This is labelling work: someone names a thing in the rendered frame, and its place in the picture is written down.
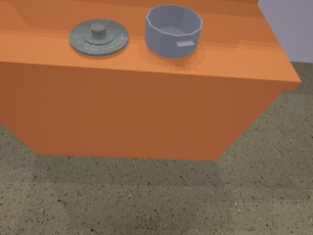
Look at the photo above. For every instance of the knob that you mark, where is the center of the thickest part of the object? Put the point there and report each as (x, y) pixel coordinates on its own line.
(98, 29)

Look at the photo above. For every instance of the table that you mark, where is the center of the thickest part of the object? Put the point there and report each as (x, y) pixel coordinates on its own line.
(135, 103)

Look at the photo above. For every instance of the pot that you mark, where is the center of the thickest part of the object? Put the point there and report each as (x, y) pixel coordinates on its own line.
(172, 31)

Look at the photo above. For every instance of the lid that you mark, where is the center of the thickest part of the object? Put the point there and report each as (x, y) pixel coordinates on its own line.
(85, 42)

